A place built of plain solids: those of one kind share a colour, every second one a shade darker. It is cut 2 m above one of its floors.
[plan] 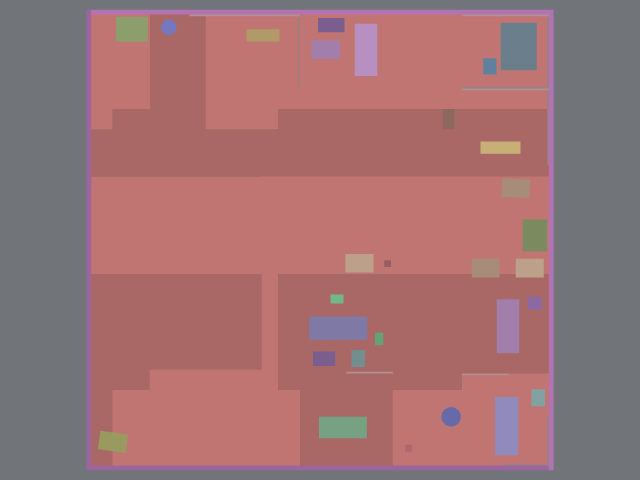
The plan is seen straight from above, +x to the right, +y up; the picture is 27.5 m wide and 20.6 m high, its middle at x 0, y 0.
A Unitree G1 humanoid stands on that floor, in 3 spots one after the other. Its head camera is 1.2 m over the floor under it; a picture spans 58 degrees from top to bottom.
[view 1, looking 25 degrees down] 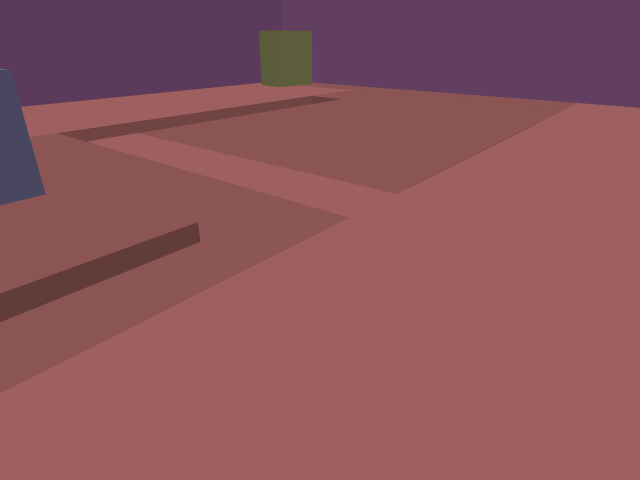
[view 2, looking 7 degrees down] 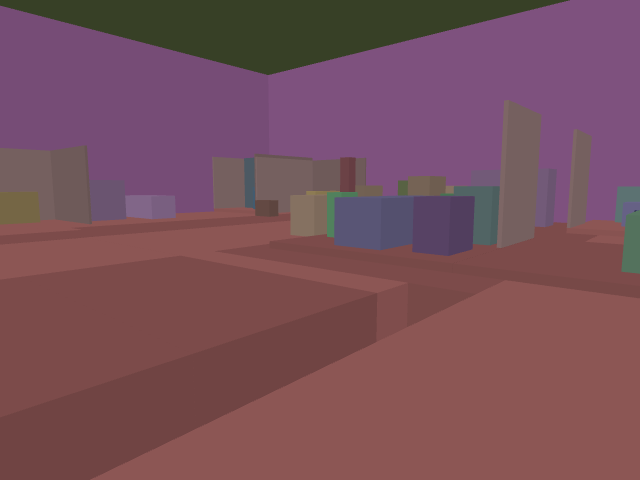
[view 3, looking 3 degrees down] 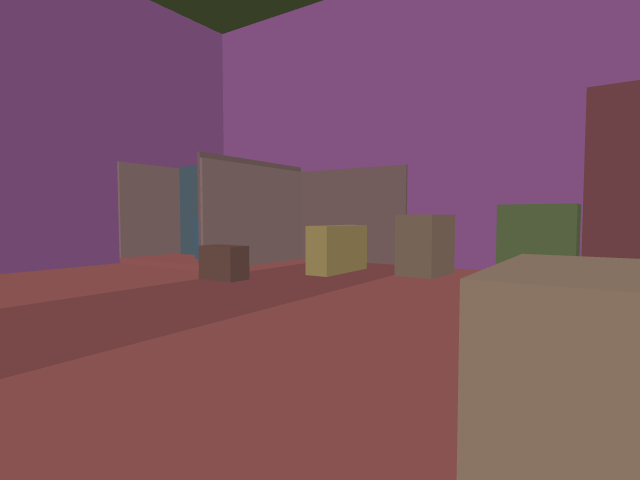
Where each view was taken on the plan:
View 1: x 0.63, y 0.24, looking -141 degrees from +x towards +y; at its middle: floor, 2.84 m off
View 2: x -6.57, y -8.24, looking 41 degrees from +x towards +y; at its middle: floor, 8.70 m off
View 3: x -0.35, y -1.02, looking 34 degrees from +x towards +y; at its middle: counter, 8.75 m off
